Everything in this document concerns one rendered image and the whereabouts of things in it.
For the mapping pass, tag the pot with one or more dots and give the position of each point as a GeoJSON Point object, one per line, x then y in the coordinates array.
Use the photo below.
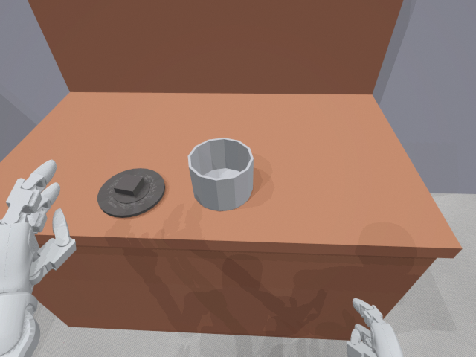
{"type": "Point", "coordinates": [221, 172]}

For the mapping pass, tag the robot left forearm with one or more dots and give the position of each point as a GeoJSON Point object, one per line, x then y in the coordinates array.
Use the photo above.
{"type": "Point", "coordinates": [19, 331]}

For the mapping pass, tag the table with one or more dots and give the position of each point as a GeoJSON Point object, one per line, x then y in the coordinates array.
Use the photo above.
{"type": "Point", "coordinates": [338, 211]}

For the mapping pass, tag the knob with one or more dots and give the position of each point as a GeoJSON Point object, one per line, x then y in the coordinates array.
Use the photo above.
{"type": "Point", "coordinates": [129, 185]}

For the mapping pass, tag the lid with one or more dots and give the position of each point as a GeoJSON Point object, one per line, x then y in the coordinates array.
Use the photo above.
{"type": "Point", "coordinates": [123, 206]}

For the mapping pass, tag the robot right hand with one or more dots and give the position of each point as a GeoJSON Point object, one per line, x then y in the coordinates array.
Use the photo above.
{"type": "Point", "coordinates": [379, 341]}

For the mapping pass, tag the robot left hand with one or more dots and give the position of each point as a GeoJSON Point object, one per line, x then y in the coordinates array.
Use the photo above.
{"type": "Point", "coordinates": [28, 204]}

